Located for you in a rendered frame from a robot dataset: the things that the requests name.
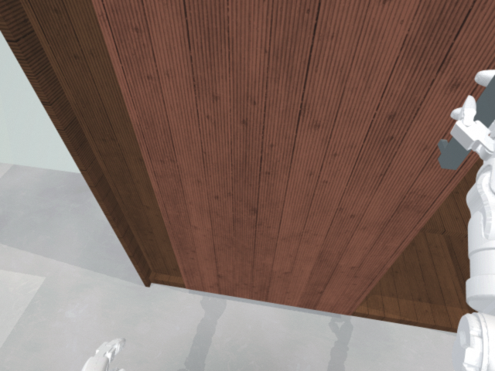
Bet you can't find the right robot hand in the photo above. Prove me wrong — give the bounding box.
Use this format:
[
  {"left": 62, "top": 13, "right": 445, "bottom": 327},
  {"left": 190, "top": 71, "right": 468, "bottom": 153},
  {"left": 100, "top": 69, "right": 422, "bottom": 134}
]
[{"left": 450, "top": 70, "right": 495, "bottom": 164}]

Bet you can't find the handle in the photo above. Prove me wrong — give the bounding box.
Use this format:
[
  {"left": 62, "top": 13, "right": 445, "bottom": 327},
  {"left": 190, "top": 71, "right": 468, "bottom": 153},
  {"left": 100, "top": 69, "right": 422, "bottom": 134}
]
[{"left": 438, "top": 75, "right": 495, "bottom": 170}]

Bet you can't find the robot right forearm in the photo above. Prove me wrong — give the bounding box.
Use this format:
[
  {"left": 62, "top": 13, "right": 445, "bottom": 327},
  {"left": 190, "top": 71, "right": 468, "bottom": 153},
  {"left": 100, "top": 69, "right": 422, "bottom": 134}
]
[{"left": 466, "top": 158, "right": 495, "bottom": 316}]

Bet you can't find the left robot hand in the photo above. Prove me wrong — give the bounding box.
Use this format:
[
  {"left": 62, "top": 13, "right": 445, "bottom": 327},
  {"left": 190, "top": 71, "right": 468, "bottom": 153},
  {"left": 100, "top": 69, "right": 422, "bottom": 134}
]
[{"left": 81, "top": 338, "right": 126, "bottom": 371}]

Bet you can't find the robot right upper arm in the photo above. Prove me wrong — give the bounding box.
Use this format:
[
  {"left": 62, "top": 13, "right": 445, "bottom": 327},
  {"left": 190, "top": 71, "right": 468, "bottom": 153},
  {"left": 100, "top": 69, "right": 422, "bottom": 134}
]
[{"left": 452, "top": 312, "right": 495, "bottom": 371}]

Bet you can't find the wardrobe door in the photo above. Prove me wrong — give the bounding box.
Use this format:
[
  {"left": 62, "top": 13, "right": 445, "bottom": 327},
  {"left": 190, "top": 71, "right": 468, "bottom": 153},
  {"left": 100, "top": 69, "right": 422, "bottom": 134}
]
[
  {"left": 20, "top": 0, "right": 182, "bottom": 277},
  {"left": 92, "top": 0, "right": 495, "bottom": 315}
]

